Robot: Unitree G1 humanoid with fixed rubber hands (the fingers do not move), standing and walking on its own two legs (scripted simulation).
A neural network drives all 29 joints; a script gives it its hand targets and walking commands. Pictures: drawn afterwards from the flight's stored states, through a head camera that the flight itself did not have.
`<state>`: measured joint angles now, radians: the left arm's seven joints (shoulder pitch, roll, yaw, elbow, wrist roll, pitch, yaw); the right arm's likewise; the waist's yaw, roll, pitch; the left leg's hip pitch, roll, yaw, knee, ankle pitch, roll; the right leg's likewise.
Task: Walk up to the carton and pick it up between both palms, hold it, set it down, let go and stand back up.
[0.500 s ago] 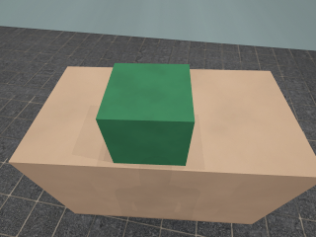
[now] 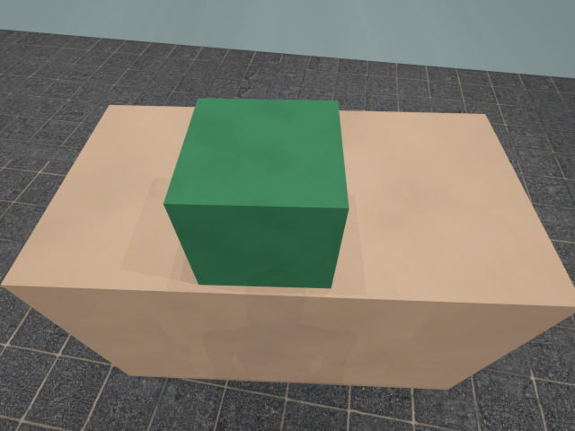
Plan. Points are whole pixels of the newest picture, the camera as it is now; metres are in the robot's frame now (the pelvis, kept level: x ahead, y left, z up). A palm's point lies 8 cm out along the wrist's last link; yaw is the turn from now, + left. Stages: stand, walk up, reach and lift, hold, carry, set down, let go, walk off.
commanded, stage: reach and lift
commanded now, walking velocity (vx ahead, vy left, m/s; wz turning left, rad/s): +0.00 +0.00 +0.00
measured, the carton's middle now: (266, 195) +0.48 +0.04 +0.00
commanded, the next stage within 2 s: none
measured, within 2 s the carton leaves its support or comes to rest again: neither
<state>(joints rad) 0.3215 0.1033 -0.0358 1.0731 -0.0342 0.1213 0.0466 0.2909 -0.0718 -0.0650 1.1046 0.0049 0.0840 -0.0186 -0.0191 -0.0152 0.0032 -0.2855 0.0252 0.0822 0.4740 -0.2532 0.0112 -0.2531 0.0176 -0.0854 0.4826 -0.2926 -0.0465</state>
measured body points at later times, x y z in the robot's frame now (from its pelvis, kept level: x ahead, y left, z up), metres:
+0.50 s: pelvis -0.01 +0.01 +0.00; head +0.06 +0.00 +0.45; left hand +0.13 +0.23 -0.12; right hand +0.14 -0.21 -0.13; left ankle +0.01 +0.12 -0.74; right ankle -0.01 -0.08 -0.74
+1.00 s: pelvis -0.04 +0.02 +0.01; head -0.04 +0.01 +0.46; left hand +0.11 +0.25 -0.09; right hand +0.09 -0.18 -0.09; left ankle +0.01 +0.12 -0.74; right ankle -0.01 -0.08 -0.74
